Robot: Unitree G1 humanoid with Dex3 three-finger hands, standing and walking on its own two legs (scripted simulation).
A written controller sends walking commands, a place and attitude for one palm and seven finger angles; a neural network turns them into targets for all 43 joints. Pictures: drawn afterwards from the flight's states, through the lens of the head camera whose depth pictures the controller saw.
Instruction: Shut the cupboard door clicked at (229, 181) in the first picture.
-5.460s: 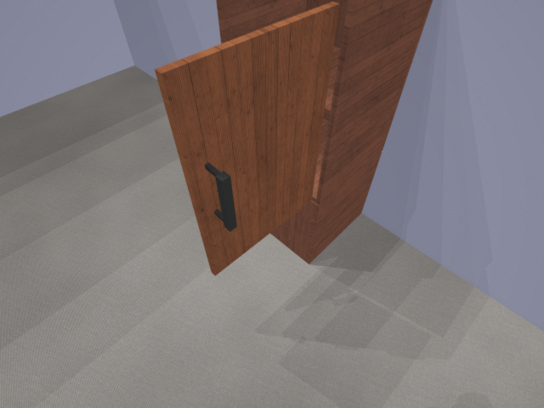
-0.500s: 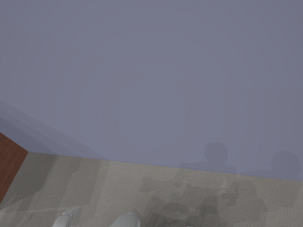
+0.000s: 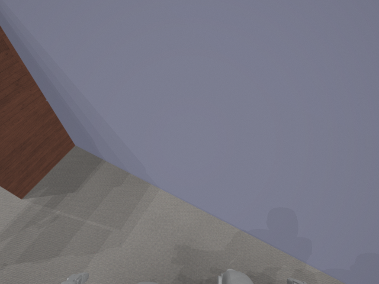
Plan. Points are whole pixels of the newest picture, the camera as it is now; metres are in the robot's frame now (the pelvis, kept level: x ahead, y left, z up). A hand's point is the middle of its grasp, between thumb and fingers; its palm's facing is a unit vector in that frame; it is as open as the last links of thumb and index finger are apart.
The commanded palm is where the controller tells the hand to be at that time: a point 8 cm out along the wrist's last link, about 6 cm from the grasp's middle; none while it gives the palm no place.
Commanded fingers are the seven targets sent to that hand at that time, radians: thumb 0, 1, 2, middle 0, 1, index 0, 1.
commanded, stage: turn to face it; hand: left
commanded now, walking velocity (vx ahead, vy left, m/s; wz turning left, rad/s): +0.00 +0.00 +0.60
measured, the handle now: out of the picture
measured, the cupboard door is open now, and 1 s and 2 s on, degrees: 88 88 88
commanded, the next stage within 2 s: take the last steps up to it in 1.70 s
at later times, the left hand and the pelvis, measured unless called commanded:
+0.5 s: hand out of the picture +0.01 +0.19 -0.19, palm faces +0.34 -0.92 -0.20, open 7.4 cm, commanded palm none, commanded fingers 0.00 0.90 0.90 -0.20 -0.30 -0.20 -0.30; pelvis +0.01 -0.02 -0.02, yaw +19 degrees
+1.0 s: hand out of the picture +0.03 +0.16 -0.15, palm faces +0.55 -0.78 -0.28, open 7.4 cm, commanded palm none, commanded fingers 0.00 0.90 0.90 -0.20 -0.30 -0.20 -0.30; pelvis +0.06 -0.06 +0.00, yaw +37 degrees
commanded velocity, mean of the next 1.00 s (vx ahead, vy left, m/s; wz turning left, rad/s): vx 0.00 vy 0.00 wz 0.60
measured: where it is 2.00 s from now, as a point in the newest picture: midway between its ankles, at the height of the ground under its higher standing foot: outside the picture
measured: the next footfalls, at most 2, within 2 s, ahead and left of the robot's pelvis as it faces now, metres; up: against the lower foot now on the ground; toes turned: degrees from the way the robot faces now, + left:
right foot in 0.14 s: +0.06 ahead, -0.16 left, +0.00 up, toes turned +2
left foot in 0.46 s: +0.03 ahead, +0.08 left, +0.00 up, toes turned +23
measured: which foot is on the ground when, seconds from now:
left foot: down 0.00-0.14, up 0.16-0.44, down 0.46-0.86, up 0.88-1.00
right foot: up 0.00-0.12, down 0.14-0.46, up 0.48-0.84, down 0.86-1.00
